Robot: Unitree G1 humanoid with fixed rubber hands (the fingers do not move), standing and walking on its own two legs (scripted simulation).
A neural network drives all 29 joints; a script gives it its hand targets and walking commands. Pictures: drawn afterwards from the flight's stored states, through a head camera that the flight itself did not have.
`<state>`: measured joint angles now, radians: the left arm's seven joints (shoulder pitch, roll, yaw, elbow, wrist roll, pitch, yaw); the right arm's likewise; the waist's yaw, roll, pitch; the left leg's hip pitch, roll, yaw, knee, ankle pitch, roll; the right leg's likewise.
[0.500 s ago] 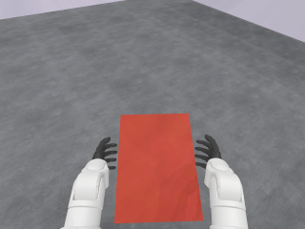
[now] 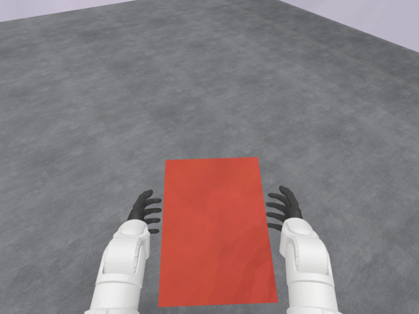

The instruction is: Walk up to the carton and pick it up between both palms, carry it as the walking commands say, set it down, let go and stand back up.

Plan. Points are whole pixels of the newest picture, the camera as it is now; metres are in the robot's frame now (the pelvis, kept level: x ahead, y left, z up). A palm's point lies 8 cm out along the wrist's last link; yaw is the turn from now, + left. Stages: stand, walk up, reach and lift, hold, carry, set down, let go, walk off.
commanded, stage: carry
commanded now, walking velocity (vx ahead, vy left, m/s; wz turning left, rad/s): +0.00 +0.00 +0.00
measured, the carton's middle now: (214, 229) +0.32 -0.01 -0.07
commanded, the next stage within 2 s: none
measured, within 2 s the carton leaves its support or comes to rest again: neither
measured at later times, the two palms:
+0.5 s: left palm (137, 225) +0.28 +0.14 +0.02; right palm (291, 223) +0.28 -0.16 +0.04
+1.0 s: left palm (144, 225) +0.27 +0.13 +0.03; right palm (299, 225) +0.28 -0.17 +0.04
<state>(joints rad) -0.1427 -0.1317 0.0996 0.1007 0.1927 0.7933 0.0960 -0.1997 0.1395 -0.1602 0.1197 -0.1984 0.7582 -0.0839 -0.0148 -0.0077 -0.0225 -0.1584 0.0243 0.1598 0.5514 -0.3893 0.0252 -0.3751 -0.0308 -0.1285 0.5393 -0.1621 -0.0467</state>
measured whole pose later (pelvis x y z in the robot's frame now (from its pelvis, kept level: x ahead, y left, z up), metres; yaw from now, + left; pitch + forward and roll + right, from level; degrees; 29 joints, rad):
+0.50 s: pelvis +0.00 +0.00 +0.00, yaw +0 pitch +0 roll +0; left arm -0.17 -0.14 0.10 0.10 0.23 0.81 0.07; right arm -0.20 0.14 -0.17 0.10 -0.23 0.76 -0.05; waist 0.00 -0.02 0.00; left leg -0.15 0.02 0.16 0.54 -0.38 0.02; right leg -0.37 -0.03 -0.13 0.53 -0.15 -0.05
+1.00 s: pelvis +0.00 -0.01 +0.00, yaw +0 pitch +0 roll +1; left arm -0.16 -0.13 0.10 0.09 0.24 0.81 0.06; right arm -0.20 0.14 -0.16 0.08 -0.24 0.78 -0.04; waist -0.02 -0.01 -0.01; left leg -0.16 0.03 0.15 0.53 -0.37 0.01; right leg -0.37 -0.02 -0.14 0.52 -0.15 -0.07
